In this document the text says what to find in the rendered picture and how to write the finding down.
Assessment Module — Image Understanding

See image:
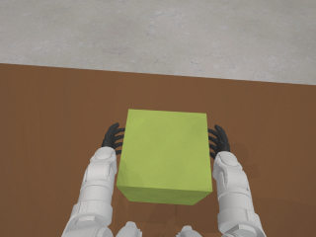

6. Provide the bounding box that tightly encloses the left robot hand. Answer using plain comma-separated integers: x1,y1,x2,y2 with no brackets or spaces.
101,122,125,155

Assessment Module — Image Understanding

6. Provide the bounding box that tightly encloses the robot left forearm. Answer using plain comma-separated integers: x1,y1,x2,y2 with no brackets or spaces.
61,146,118,237

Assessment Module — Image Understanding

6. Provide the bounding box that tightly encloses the left robot upper arm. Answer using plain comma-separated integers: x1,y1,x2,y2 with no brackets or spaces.
62,225,114,237

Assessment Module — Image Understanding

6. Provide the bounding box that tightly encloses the left robot thigh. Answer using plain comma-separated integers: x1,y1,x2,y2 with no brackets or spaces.
116,225,142,237

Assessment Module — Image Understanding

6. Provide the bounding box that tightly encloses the carton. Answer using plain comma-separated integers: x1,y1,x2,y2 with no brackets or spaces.
116,109,213,205

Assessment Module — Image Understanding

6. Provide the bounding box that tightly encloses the robot right forearm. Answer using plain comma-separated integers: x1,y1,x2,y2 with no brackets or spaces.
212,151,267,237

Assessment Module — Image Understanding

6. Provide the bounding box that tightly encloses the right robot hand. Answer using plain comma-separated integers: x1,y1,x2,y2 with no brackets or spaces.
207,124,230,160

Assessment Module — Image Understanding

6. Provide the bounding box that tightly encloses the left robot shin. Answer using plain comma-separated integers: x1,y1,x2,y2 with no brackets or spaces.
125,221,137,228

